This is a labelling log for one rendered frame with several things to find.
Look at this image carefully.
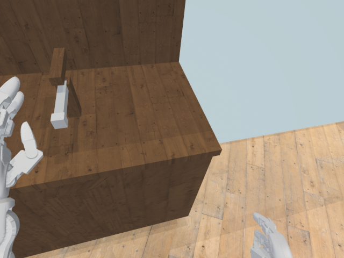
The left robot forearm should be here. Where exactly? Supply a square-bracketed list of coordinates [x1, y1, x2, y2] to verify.
[0, 197, 20, 258]

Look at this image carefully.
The robot right hand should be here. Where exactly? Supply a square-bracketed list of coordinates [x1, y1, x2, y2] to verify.
[250, 212, 293, 258]

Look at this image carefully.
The counter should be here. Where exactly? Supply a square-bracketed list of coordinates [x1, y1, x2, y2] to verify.
[0, 0, 222, 258]

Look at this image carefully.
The tap lever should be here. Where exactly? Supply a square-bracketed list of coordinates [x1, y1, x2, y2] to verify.
[51, 81, 69, 129]

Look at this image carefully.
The robot left hand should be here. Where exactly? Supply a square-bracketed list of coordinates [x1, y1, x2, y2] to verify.
[0, 76, 44, 199]

